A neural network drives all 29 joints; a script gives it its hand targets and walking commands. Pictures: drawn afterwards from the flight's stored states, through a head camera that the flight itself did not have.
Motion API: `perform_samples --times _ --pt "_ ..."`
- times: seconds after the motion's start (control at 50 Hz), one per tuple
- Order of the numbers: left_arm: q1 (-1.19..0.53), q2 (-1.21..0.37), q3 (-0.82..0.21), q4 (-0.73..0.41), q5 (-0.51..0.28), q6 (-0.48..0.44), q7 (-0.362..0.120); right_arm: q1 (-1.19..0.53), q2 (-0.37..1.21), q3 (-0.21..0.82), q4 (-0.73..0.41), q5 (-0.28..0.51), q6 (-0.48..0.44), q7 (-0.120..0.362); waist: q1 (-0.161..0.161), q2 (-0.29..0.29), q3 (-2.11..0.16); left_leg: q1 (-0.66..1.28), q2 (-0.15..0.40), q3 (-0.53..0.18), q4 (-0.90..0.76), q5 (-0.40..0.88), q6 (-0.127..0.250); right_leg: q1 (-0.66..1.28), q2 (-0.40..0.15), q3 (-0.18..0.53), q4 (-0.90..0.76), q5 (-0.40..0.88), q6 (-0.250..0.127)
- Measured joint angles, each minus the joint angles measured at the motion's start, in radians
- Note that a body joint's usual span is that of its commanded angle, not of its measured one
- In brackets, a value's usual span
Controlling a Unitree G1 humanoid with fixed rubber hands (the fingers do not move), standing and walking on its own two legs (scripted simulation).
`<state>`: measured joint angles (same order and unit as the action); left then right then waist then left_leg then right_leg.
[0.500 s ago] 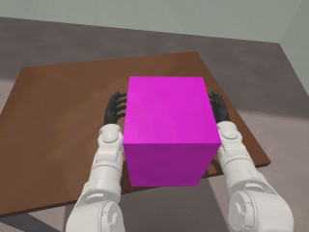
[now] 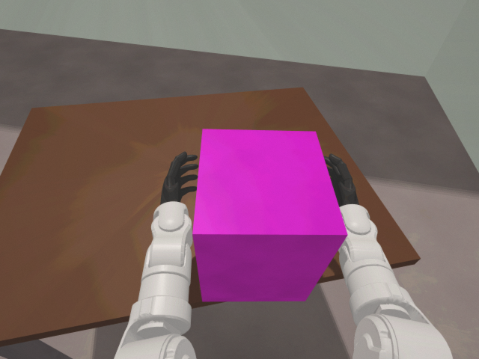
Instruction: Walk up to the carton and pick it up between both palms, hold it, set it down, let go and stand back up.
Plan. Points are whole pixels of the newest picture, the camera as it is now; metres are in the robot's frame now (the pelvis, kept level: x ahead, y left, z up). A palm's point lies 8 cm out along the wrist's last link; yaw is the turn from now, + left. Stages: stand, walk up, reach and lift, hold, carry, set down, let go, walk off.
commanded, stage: reach and lift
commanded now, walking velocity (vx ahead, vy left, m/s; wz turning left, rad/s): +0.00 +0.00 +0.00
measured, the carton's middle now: (256, 219) +0.37 -0.01 +0.03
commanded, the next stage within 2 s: none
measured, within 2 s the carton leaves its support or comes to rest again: leaves its support in 0.40 s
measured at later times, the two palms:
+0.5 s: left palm (173, 197) +0.37 +0.14 +0.10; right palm (345, 201) +0.37 -0.15 +0.09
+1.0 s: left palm (160, 180) +0.36 +0.15 +0.14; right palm (346, 189) +0.37 -0.14 +0.13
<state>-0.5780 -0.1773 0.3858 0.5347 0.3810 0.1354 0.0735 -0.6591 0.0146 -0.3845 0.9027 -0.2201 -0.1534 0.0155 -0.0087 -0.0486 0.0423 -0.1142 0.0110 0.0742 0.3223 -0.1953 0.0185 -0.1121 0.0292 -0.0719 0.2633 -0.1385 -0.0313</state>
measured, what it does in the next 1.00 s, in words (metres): stands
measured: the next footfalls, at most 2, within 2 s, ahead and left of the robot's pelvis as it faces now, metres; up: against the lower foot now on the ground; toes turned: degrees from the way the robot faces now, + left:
none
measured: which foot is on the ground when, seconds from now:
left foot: down 0.00-1.00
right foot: down 0.00-1.00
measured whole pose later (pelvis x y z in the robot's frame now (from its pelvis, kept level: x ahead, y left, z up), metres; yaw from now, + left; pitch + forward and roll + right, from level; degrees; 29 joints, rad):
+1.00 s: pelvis -0.02 +0.00 +0.00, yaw +2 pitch -5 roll -1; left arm -0.66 -0.09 0.30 0.44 0.32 0.36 0.07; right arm -0.70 -0.01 -0.22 0.86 -0.04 -0.06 -0.09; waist -0.04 -0.07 0.04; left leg -0.07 0.00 0.05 0.33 -0.17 0.02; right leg -0.05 0.02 -0.10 0.25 -0.12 -0.03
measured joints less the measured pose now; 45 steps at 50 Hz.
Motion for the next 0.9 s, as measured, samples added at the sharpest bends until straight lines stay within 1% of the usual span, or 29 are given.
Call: perform_samples --times 0.22,0.38,0.52,0.62,0.74,0.82,0.9 --pt "0.012 0.007 -0.028 -0.005 -0.024 0.009 0.017 0.013 -0.015 0.05 0.007 0.04 -0.022 -0.023 -0.008 0.01 -0.011 -0.012 -0.001 -0.006 0.007 -0.004 0.002 -0.006 -0.001 -0.006 -0.002 0.0 0.002" --pt "0.006 0.013 -0.039 0.021 -0.035 -0.019 0.028 0.018 -0.025 0.068 0.031 0.044 -0.064 -0.046 -0.004 0.007 -0.028 -0.028 0.001 -0.011 0.009 0.004 0.0 -0.016 0.001 -0.011 -0.008 0.009 -0.001" --pt "-0.019 0.034 -0.065 0.023 -0.068 0.013 0.037 0.01 -0.032 0.095 0.041 0.084 -0.061 -0.07 -0.005 0.006 -0.034 -0.03 -0.001 -0.018 0.007 0.015 0.0 -0.018 -0.001 -0.018 -0.005 0.015 -0.004" --pt "-0.056 0.047 -0.067 0.022 -0.069 0.057 0.035 -0.014 -0.04 0.114 0.033 0.107 -0.023 -0.084 -0.006 0.004 -0.029 -0.012 -0.003 -0.019 -0.004 0.027 0.001 -0.002 -0.003 -0.02 -0.011 0.022 -0.003" --pt "-0.095 0.058 -0.053 0.014 -0.057 0.112 0.016 -0.041 -0.035 0.107 0.024 0.108 0.023 -0.09 -0.011 -0.011 -0.029 0.01 -0.007 -0.022 -0.019 0.038 0.002 0.017 -0.006 -0.023 -0.015 0.026 -0.004" --pt "-0.106 0.065 -0.043 -0.001 -0.039 0.152 -0.003 -0.052 -0.03 0.114 0.018 0.12 0.054 -0.094 -0.017 -0.022 -0.012 0.035 -0.008 -0.023 -0.022 0.038 0.003 0.042 -0.007 -0.024 -0.018 0.026 -0.003" --pt "-0.099 0.072 -0.052 -0.03 -0.043 0.189 -0.01 -0.048 -0.023 0.123 0.002 0.137 0.08 -0.098 -0.022 -0.026 -0.006 0.043 -0.01 -0.023 -0.017 0.035 0.004 0.051 -0.009 -0.025 -0.016 0.024 -0.001"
